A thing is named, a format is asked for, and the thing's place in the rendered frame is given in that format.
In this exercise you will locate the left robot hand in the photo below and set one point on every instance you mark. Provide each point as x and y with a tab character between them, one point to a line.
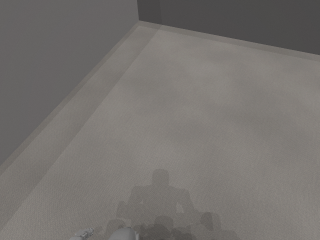
83	234

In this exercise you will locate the left robot thigh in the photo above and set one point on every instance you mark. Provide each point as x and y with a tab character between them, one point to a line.
125	234

